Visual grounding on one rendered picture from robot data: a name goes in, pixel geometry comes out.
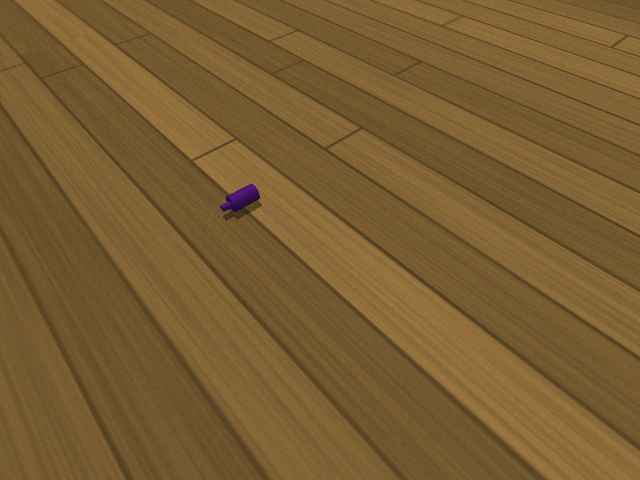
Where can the bottle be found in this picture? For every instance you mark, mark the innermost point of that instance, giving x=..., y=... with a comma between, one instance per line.
x=241, y=198

